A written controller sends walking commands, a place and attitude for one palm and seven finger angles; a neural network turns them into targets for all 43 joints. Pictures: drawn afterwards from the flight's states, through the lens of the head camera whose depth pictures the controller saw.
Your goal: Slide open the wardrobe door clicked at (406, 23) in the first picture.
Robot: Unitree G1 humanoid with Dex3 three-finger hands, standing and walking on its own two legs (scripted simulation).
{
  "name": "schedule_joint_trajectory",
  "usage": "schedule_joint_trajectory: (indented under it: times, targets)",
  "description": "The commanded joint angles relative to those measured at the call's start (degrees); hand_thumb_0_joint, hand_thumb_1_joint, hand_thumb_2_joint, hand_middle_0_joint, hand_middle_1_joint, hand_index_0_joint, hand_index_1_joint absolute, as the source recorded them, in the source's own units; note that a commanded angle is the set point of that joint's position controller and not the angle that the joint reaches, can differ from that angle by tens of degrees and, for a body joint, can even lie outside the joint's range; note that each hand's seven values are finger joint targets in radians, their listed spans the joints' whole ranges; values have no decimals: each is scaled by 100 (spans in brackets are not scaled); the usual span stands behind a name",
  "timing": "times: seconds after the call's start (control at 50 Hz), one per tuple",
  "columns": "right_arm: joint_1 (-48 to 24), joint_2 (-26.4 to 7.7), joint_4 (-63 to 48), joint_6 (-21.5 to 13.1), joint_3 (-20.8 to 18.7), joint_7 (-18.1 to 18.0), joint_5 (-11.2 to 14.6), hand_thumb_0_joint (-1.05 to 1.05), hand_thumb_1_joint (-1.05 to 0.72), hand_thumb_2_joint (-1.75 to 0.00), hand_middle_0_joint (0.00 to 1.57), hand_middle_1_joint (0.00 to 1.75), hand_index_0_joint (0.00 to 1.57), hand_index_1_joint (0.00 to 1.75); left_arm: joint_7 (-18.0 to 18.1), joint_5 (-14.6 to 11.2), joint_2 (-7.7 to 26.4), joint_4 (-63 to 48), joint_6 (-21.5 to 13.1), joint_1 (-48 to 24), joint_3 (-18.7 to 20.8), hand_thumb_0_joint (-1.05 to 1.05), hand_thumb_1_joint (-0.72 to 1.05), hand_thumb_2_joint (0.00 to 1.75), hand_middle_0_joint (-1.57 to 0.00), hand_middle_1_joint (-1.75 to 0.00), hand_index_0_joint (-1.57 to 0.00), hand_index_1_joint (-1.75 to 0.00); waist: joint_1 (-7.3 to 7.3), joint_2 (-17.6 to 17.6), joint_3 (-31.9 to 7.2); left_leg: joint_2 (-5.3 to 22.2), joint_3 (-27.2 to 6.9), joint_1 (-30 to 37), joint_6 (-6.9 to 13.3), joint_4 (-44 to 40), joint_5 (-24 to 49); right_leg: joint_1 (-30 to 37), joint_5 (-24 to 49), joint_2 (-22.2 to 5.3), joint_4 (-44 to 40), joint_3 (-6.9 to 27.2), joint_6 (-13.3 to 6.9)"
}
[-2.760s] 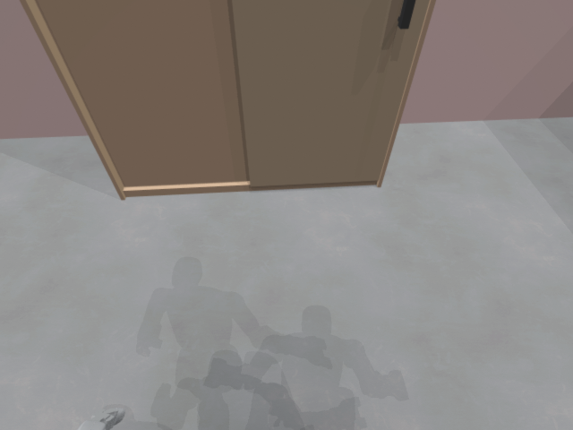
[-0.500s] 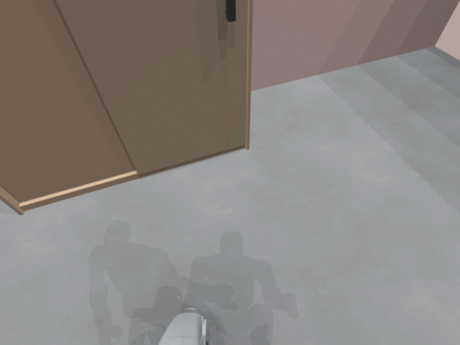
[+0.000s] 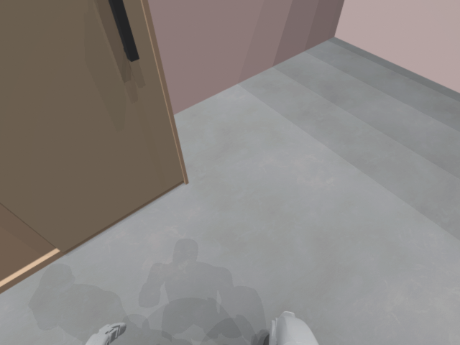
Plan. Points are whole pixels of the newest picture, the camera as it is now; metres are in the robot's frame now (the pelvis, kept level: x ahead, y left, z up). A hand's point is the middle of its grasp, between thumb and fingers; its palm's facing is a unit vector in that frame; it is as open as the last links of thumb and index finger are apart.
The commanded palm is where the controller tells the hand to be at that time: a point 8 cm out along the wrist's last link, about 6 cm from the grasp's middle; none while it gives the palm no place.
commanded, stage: walk to a spot facing it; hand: right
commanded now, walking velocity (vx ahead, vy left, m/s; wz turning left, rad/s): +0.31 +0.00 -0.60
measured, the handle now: (114, 5) +0.89 +0.35 +0.17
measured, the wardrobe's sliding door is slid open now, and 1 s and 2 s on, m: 0.00 0.00 0.00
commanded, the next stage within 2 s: turn to face it in 0.16 s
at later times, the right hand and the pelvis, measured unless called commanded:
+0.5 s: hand (352, 306) +0.23 -0.24 -0.17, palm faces +0.19 +0.97 -0.17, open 7.4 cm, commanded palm none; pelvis +0.19 -0.05 +0.01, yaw -7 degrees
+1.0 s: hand (321, 245) +0.36 -0.20 -0.16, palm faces -0.11 +0.96 -0.25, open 7.4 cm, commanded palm none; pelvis +0.26 -0.01 +0.00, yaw +10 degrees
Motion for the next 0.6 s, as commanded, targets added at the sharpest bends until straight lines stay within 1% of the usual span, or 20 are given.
schedule_joint_trajectory:
  times: [0.0, 0.02, 0.04, 0.06, 0.08, 0.1, 0.12, 0.14, 0.16, 0.18, 0.2, 0.22, 0.24, 0.28, 0.32, 0.4, 0.42, 0.48, 0.52, 0.58]
  targets:
    - [406, -989, -248, -128, -197, -29, -14, 0, -90, -90, 20, 30, 20, 30, -84, 9, 26, -586, -161, -571, -108, 0, 90, 90, -20, -30, -20, -30, -78, 525, 107, 1670, -442, 216, 427, -533, 3527, 478, -141, 250, -901, -336, -227]
    - [386, -1052, -246, -116, -219, -23, -17, 0, -90, -90, 20, 30, 20, 30, -57, 16, 127, -559, -178, -382, -84, 0, 90, 90, -20, -30, -20, -30, 22, 558, -12, 1727, -323, 362, 413, -136, 4143, 773, -349, 385, -1021, -463, -305]
    - [320, -1194, -276, -109, -247, -21, -16, 0, -90, -90, 20, 30, 20, 30, -17, 25, 233, -511, -203, -34, -53, 0, 90, 90, -20, -30, -20, -30, 208, 673, -190, 1783, -202, 356, 378, 491, 4795, 1282, -545, 550, -1144, -547, -405]
    - [290, -1257, -309, -89, -248, -8, 8, 0, -90, -90, 20, 30, 20, 30, 27, 56, 414, -387, -226, 547, 10, 0, 90, 90, -20, -30, -20, -30, 511, 527, -540, 1656, 12, 33, 244, 1530, 4996, 2246, -430, 771, -1493, -597, -519]
    - [188, -1260, -435, -82, -261, 37, 50, 0, -90, -90, 20, 30, 20, 30, 94, 83, 847, -212, -239, 1471, 132, 0, 90, 90, -20, -30, -20, -30, 1006, 71, -1230, 1430, 76, -933, 39, 3193, 3998, 3889, -12, 478, -1940, -33, -743]
    - [245, -916, -707, -62, -253, 149, 144, 0, -90, -90, 20, 30, 20, 30, 162, 108, 1669, -98, -262, 1966, 325, 0, 90, 90, -20, -30, -20, -30, 1023, -1547, -1674, 337, -165, -2955, -339, 5364, -895, 5178, 1320, -1443, -2327, 2794, -1521]
    - [-355, -966, -1063, -33, -215, 134, 141, 0, -90, -90, 20, 30, 20, 30, 212, -77, 1931, -78, -235, 2239, 321, 0, 90, 90, -20, -30, -20, -30, 1057, -812, -1712, 282, -1058, -3663, -295, 6021, -1452, 5109, 1996, -1969, -2851, 3707, -1846]
    - [-406, -877, -1025, -1, -231, 61, 146, 0, -90, -90, 20, 30, 20, 30, 288, -97, 1747, -163, -280, 1782, 286, 0, 90, 90, -20, -30, -20, -30, 857, -472, -1579, 467, -1422, -3801, -287, 6247, -1012, 4613, 1453, -1945, -2957, 3300, -1739]
    - [-343, -795, -882, 37, -238, 65, 101, 0, -90, -90, 20, 30, 20, 30, 318, -96, 1417, -326, -316, 1209, 209, 0, 90, 90, -20, -30, -20, -30, 608, -556, -1097, 706, -1537, -3745, -306, 6057, -588, 3867, 902, -1572, -3102, 2706, -1440]
    - [-266, -787, -740, 86, -261, 100, 44, 0, -90, -90, 20, 30, 20, 30, 326, -70, 1050, -405, -357, 841, 109, 0, 90, 90, -20, -30, -20, -30, 408, -458, -629, 796, -1585, -3384, -318, 5760, -259, 3020, 902, -1172, -3253, 2250, -1178]
    - [-19, -681, -628, 162, -256, 114, 5, 0, -90, -90, 20, 30, 20, 30, 324, -54, 900, -432, -398, 582, 56, 0, 90, 90, -20, -30, -20, -30, 174, -493, -439, 803, -1571, -3108, -359, 5503, -51, 2551, 1114, -919, -3371, 1832, -1020]
    - [152, -639, -536, 214, -249, 120, -14, 0, -90, -90, 20, 30, 20, 30, 314, -65, 811, -391, -433, 497, 44, 0, 90, 90, -20, -30, -20, -30, 26, -417, -469, 799, -1546, -2881, -394, 5258, 116, 2352, 1334, -734, -3422, 1518, -910]
    - [307, -571, -504, 268, -237, 103, -15, 0, -90, -90, 20, 30, 20, 30, 309, -65, 777, -401, -444, 443, 25, 0, 90, 90, -20, -30, -20, -30, -54, -343, -564, 746, -1512, -2758, -430, 5070, 145, 2272, 1435, -691, -3492, 1302, -960]
    - [323, -472, -392, 334, -181, 53, -22, 0, -90, -90, 20, 30, 20, 30, 338, -86, 582, -242, -451, 667, -16, 0, 90, 90, -20, -30, -20, -30, -43, -241, -524, 661, -1474, -2719, -429, 4781, 414, 2329, 2070, -572, -3572, 1110, -770]
    - [327, -389, -300, 381, -135, 2, 8, 0, -90, -90, 20, 30, 20, 30, 381, -108, 429, -67, -450, 817, -53, 0, 90, 90, -20, -30, -20, -30, -89, -326, -476, 601, -1533, -2707, -415, 4469, 617, 2457, 2499, -545, -3613, 909, -616]
    - [-152, -322, -328, 483, -138, -31, 39, 0, -90, -90, 20, 30, 20, 30, 461, -80, 302, 154, -428, 1082, -76, 0, 90, 90, -20, -30, -20, -30, 2, -338, -166, 365, -1684, -2745, -354, 3940, 698, 2628, 2922, -640, -3592, 637, -577]
    - [-213, -346, -349, 498, -150, -26, 52, 0, -90, -90, 20, 30, 20, 30, 475, -82, 317, 176, -425, 1063, -72, 0, 90, 90, -20, -30, -20, -30, -26, -466, -103, 358, -1734, -2743, -339, 3780, 721, 2651, 2902, -698, -3582, 539, -616]
    - [-713, -350, -527, 548, -187, 23, 35, 0, -90, -90, 20, 30, 20, 30, 524, -38, 359, 248, -359, 1169, -56, 0, 90, 90, -20, -30, -20, -30, 126, -538, 67, 267, -1559, -2752, -297, 3201, 401, 2924, 2923, -920, -3387, 437, -927]
    - [-1034, -356, -639, 567, -195, 52, 35, 0, -90, -90, 20, 30, 20, 30, 556, -16, 388, 334, -307, 1337, -33, 0, 90, 90, -20, -30, -20, -30, 258, -533, 174, 244, -1459, -2696, -243, 2859, 135, 3039, 2981, -1068, -3260, 453, -989]
    - [-1201, -295, -782, 582, -200, 96, 31, 0, -90, -90, 20, 30, 20, 30, 584, 16, 477, 395, -238, 1443, 1, 0, 90, 90, -20, -30, -20, -30, 343, -707, 81, 131, -1256, -2517, -156, 2363, -235, 3387, 3013, -1206, -2981, 337, -971]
